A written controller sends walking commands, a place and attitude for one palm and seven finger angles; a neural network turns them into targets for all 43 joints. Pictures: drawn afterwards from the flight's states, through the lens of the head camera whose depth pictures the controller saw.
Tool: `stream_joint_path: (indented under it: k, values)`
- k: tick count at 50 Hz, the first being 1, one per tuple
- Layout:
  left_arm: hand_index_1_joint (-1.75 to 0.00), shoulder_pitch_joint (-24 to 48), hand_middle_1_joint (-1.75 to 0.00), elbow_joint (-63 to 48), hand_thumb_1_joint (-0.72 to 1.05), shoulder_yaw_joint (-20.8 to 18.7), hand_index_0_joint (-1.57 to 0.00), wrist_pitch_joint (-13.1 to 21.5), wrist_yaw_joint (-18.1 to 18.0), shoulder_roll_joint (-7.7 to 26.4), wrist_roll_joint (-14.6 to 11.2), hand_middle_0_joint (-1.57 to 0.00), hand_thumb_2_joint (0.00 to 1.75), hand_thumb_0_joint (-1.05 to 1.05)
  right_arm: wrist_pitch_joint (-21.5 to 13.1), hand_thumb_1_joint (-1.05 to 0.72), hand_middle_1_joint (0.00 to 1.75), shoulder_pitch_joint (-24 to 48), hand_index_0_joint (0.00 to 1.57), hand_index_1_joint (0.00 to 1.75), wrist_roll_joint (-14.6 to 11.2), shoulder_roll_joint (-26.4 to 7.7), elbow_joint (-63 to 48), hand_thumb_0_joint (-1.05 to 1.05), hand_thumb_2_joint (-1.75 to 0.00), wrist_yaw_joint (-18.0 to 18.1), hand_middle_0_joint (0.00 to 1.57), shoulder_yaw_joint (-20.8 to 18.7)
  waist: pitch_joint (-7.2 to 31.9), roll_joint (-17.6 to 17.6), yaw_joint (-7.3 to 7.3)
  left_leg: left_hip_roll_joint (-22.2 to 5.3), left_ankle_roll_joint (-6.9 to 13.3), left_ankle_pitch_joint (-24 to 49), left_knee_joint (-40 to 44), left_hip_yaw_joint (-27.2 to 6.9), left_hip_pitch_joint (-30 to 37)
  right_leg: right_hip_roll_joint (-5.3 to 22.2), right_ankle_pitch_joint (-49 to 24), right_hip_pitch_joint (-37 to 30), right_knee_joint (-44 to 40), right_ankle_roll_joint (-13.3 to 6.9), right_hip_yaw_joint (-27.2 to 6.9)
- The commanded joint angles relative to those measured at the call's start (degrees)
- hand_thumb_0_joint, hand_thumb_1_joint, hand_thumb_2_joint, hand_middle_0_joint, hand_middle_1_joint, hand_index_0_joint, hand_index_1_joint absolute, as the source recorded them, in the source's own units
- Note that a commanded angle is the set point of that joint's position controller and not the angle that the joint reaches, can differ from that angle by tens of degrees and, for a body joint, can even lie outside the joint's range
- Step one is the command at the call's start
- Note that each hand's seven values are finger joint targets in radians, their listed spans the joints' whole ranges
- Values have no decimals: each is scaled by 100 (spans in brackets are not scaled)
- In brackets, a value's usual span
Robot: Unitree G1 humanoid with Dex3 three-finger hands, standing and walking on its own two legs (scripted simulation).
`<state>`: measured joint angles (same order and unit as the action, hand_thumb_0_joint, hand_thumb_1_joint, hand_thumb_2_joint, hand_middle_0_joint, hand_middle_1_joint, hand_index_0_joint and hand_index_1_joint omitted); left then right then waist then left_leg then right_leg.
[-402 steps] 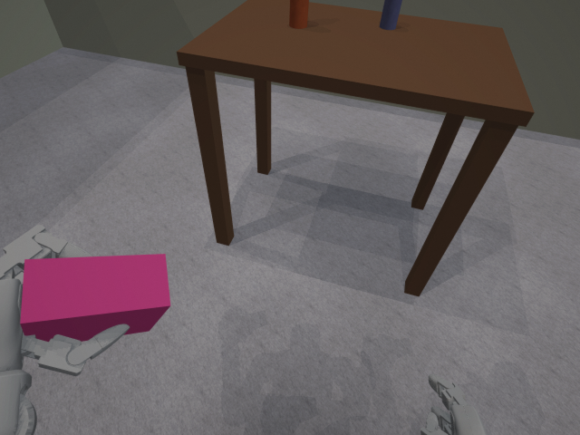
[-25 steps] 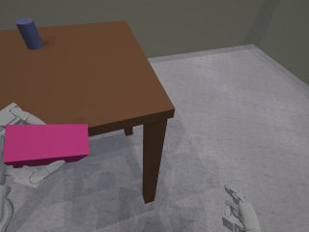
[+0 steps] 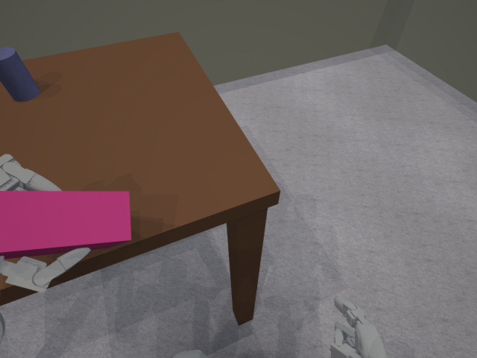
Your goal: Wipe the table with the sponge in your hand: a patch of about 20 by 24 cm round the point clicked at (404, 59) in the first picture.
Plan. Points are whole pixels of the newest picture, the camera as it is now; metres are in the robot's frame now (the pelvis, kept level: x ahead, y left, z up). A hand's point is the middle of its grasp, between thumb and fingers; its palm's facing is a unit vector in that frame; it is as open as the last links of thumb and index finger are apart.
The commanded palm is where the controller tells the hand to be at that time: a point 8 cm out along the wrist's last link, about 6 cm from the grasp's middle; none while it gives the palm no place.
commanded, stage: shuffle to correct the standing spot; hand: left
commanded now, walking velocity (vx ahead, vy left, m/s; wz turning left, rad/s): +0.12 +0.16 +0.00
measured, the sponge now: (82, 224) +0.24 +0.20 +0.17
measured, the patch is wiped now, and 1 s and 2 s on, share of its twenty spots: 0.00 0.00 0.00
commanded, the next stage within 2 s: come to a stop and stand still in 0.10 s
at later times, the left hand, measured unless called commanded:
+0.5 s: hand (5, 192) +0.27 +0.29 +0.20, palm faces +0.41 -0.81 -0.43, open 9.7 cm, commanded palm +0.21 +0.33 +0.20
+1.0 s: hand out of the picture +0.30 +0.33 +0.22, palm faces +0.46 -0.78 -0.43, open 9.7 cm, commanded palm +0.22 +0.33 +0.20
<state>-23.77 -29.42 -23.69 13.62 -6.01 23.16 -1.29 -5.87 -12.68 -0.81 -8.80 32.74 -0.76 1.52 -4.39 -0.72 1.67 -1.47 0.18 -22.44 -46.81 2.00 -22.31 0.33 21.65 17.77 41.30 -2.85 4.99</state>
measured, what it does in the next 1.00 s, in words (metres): steps on the spot: left foot, then right foot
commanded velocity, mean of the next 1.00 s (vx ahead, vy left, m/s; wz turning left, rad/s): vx -0.02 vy -0.01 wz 0.00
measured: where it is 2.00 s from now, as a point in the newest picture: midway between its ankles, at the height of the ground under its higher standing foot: outside the picture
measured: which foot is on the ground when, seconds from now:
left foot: up 0.00-0.20, down 0.22-1.00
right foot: down 0.00-0.24, up 0.26-0.44, down 0.46-1.00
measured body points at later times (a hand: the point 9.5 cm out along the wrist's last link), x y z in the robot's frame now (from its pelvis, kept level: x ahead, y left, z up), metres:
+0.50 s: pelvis +0.05 +0.04 +0.02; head +0.07 +0.05 +0.47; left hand +0.24 +0.33 +0.22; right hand +0.25 -0.15 -0.05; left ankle +0.08 +0.17 -0.71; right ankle +0.07 -0.04 -0.71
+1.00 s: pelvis +0.06 +0.05 +0.03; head +0.08 +0.07 +0.48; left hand +0.27 +0.37 +0.24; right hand +0.23 -0.18 -0.05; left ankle +0.08 +0.16 -0.71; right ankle +0.07 -0.04 -0.71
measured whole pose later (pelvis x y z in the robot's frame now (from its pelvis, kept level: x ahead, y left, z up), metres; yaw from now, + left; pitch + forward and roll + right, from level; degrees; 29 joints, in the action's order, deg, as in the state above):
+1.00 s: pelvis +0.06 +0.05 +0.03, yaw +0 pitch +0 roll -1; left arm -11.6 -19.2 -23.2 11.5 -5.5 27.2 -0.7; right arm -6.1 -12.7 -0.7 -12.3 33.8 2.7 -0.1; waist -2.4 1.1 -3.0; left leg -1.6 0.4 -12.4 -27.0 2.5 -14.6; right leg -2.2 11.2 12.5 23.7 -2.7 4.7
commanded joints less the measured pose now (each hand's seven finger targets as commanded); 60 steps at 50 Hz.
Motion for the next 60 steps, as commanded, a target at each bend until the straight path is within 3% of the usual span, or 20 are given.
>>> stream_joint_path:
  k: [1, 5, 9, 11, 12, 13, 14, 18, 21, 25, 27, 33, 45, 46, 47, 48, 49, 52, 56, 60]
  values:
    - [-160, -56, -160, -680, 10, -817, -120, 263, -131, 924, -166, -120, 130, 0, -208, -90, 30, 516, 20, 30, -15, -957, -725, 0, -90, 66, 20, -454, 256, 1052, -221, -109, -140, -105, -2229, -531, -2016, 2231, -1155, -1181, -2568, -931, -3165]
    - [-160, 23, -160, -569, 10, -762, -120, 437, -233, 853, 12, -120, 130, 0, -115, -90, 30, 537, 20, 30, 62, -739, -602, 0, -90, 90, 20, -354, 776, 786, -233, -306, -30, 157, -153, -101, -810, 1611, -3579, -1246, -1532, -469, -1165]
    - [-160, 308, -160, -814, 10, -387, -120, 364, -282, 647, -17, -120, 130, 0, -261, -90, 30, 618, 20, 30, 46, -768, -662, 0, -90, 198, 20, -502, 992, 579, -218, 269, 19, 1552, 1830, 778, 1127, 1185, -3311, -879, -889, -43, -639]
    - [-160, 329, -160, -1104, 10, -478, -120, 377, -274, 754, -49, -120, 130, 0, -288, -90, 30, 525, 20, 30, -12, -984, -763, 0, -90, 225, 20, -617, 1344, -167, -147, -418, 415, 2871, 1919, -65, 1997, 683, -2977, -204, 359, 306, -310]
    - [-160, 324, -160, -1231, 10, -527, -120, 374, -273, 768, -72, -120, 130, 0, -288, -90, 30, 449, 20, 30, -71, -1030, -810, 0, -90, 198, 20, -654, 1621, -687, -146, -1018, 754, 4090, 1853, -801, 2488, 273, -1142, 391, 1112, 400, -163]
    - [-160, 204, -160, -1196, 10, -589, -120, 325, -267, 798, -133, -120, 130, 0, -296, -90, 30, 413, 20, 30, -48, -912, -823, 0, -90, 194, 20, -616, 1554, -1442, -127, -1513, 1180, 5341, 2177, -1727, 2777, 2, 726, 1094, 1934, 450, -233]
    - [-160, 272, -160, -1366, 10, -555, -120, 294, -260, 836, -63, -120, 130, 0, -307, -90, 30, 462, 20, 30, 40, -848, -797, 0, -90, 169, 20, -585, 1499, -1210, -124, -1704, 1265, 5107, 2290, -1960, 2655, 135, 1092, 1130, 2068, 340, -504]
    - [-160, -112, -160, -1489, 10, -583, -120, 102, -303, 747, -70, -120, 130, 0, -359, -90, 30, 534, 20, 30, 14, -877, -812, 0, -90, 176, 20, -493, 1167, -1109, -194, -1242, 626, 3692, 2441, -631, 1532, 98, 148, 77, 139, 285, -208]
    - [-160, 26, -160, -1359, 10, -564, -120, 43, -290, 763, -69, -120, 130, 0, -411, -90, 30, 553, 20, 30, 58, -892, -861, 0, -90, 210, 20, -337, 882, -1092, -189, -1201, 346, 2451, 2527, -487, 577, -23, -626, -941, -1202, 292, -105]
    - [-160, 43, -160, -815, 10, -404, -120, -114, -237, 577, -146, -120, 130, 0, -381, -90, 30, 453, 20, 30, 47, -818, -856, 0, -90, 264, 20, -353, 880, 555, -208, -174, -116, 626, 1527, 157, 528, 613, -1566, -743, -2378, -61, -1505]
    - [-160, 299, -160, -800, 10, -268, -120, -165, -265, 569, -174, -120, 130, 0, -320, -90, 30, 509, 20, 30, 66, -773, -767, 0, -90, 266, 20, -280, 823, 614, -178, -14, -140, 619, 1225, -14, 786, 1042, -1163, -256, -2681, -337, -1866]
    - [-160, 778, -160, -1029, 10, -96, -120, -229, -346, 638, -104, -120, 130, 0, -258, -90, 30, 809, 20, 30, 80, -890, -704, 0, -90, 444, 20, -248, 977, -595, -241, -348, 39, 1511, 2554, -471, 1242, 245, -1127, -611, -2103, 168, -796]
    - [-160, 57, -160, -886, 10, -152, -120, -220, -361, 581, -149, -120, 130, 0, -143, -90, 30, 652, 20, 30, 54, -954, -799, 0, -90, 460, 20, -329, 1027, -284, -240, -234, -33, 1827, 2596, -357, 863, 206, -1889, -1272, -2224, 188, -632]
    - [-160, 6049, -160, -2409, 10, -3399, -120, 408, -254, 5250, 729, -120, 130, 0, -418, -90, 30, -134, 20, 30, 230, -1157, -779, 0, -90, 439, 20, -442, -212, 798, -348, -323, 176, 1901, 1629, 40, 192, 494, -2657, -96, -2913, 937, -985]
    - [-160, 2753, -160, 1141, 10, -1247, -120, 179, 10, 1840, 191, -120, 130, 0, -392, -90, 30, 311, 20, 30, 102, -529, -403, 0, -90, 390, 20, -183, 1221, 571, -304, 159, 196, 2048, 1915, -153, 877, 812, -2660, -733, -2256, 112, -1043]
    - [-160, 1511, -160, 1255, 10, -366, -120, 17, 42, 756, -126, -120, 130, 0, -421, -90, 30, 458, 20, 30, -119, -902, -737, 0, -90, 353, 20, -503, 1335, -709, -439, -63, 64, 2128, 2091, -58, 1354, 663, -2841, -904, -1869, 46, -1224]
    - [-160, 1447, -160, 352, 10, -259, -120, 151, 68, 835, -94, -120, 130, 0, -415, -90, 30, 252, 20, 30, -42, -1040, -825, 0, -90, 301, 20, -508, 1556, -960, -410, -156, 88, 2028, 2012, -8, 1248, 646, -2716, -1095, -1832, 199, -1285]
    - [-160, 230, -160, -359, 10, 71, -120, 187, 54, 547, -183, -120, 130, 0, -405, -90, 30, 517, 20, 30, -32, -1049, -932, 0, -90, 117, 20, -463, 1209, -3, -476, -142, 134, 1425, 2126, -117, 920, 588, -1670, -1017, -2190, 402, -1253]
    - [-160, 136, -160, -605, 10, -310, -120, 99, -29, 902, -161, -120, 130, 0, -407, -90, 30, 676, 20, 30, 33, -1054, -980, 0, -90, 240, 20, -416, 795, 734, -384, -178, 140, 702, 2363, -265, 1004, 451, -107, -352, -2633, 190, -1143]
    - [-160, 654, -160, -739, 10, -480, -120, 196, -117, 939, -128, -120, 130, 0, -416, -90, 30, 687, 20, 30, 71, -1027, -927, 0, -90, 385, 20, -375, 713, -277, -304, -325, 224, 407, 2872, -519, 864, 218, -295, -545, -2233, 157, -832]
